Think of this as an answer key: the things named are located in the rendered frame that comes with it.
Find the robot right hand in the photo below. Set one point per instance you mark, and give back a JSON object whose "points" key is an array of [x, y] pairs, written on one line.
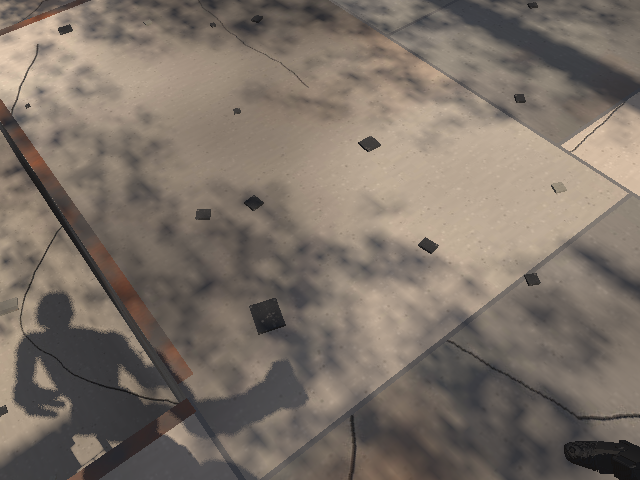
{"points": [[621, 459]]}

